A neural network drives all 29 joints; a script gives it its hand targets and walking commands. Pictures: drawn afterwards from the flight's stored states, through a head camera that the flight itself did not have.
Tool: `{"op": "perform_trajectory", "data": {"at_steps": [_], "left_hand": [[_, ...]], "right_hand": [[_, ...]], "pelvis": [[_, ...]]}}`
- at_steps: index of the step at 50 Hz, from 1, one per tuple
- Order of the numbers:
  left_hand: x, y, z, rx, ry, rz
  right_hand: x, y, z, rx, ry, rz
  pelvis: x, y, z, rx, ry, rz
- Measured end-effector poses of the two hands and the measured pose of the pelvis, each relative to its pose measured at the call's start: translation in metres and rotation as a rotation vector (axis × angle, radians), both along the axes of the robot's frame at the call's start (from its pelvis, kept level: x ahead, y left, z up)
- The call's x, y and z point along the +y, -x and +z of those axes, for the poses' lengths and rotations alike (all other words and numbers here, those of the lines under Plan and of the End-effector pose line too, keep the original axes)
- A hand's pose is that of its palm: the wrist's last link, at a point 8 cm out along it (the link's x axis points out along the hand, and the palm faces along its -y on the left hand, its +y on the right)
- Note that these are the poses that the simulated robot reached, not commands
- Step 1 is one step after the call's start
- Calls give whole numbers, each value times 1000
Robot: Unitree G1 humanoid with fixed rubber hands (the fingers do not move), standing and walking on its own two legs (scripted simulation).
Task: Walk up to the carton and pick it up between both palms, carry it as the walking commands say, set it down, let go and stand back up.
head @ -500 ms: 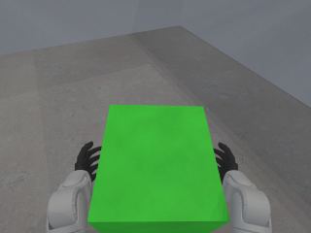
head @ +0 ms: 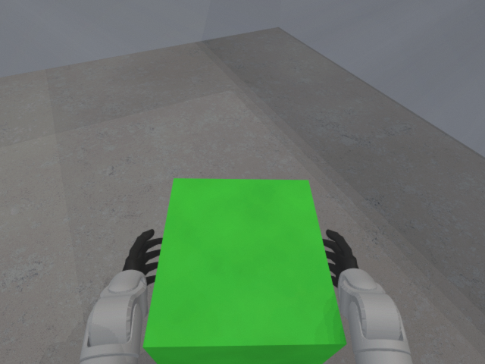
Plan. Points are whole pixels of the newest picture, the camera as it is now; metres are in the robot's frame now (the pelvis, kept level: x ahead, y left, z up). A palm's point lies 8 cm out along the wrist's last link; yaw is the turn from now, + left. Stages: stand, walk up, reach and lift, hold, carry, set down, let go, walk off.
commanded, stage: hold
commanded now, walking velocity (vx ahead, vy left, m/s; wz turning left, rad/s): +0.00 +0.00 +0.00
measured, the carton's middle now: (240, 280) +0.28 +0.00 -0.05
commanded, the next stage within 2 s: set down in 0.62 s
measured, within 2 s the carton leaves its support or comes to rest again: neither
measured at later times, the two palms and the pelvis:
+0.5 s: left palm (137, 262) +0.27 +0.16 +0.05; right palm (352, 266) +0.25 -0.18 +0.05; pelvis -0.02 +0.02 +0.00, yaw -2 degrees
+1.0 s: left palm (141, 264) +0.28 +0.17 +0.01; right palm (341, 262) +0.27 -0.17 +0.02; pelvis -0.02 +0.01 +0.00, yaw -3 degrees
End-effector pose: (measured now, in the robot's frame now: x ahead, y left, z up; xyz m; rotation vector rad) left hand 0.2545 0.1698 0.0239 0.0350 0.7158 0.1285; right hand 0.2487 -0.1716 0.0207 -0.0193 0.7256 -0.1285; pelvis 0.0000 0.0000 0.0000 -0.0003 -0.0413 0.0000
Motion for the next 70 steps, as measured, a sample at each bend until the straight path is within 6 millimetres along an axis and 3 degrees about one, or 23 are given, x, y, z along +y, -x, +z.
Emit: {"op": "perform_trajectory", "data": {"at_steps": [3, 6, 15, 35, 46, 70], "left_hand": [[2, 9, -7, 19, -7, -7], [4, 11, -3, -9, 7, 4], [4, -2, 15, -65, 20, 7], [-5, -17, 26, -69, 34, 7], [0, -25, 1, -33, 39, 14], [-6, -46, -78, -2, 24, 7]], "right_hand": [[2, 9, -6, 20, 17, 12], [4, 9, 1, -9, 24, 15], [4, -1, 19, -67, 14, -1], [-5, -10, 27, -73, -3, -15], [0, -24, 7, -37, 7, 0], [-6, -46, -73, -4, -6, -6]], "pelvis": [[1, -1, 2, -10, -2, -6], [3, 0, 3, -24, -3, -10], [11, 9, 2, -92, 3, -15], [13, 21, 1, -126, -6, -49], [9, 17, 0, -95, -6, -49], [-2, 28, -24, 212, 3, -38]]}}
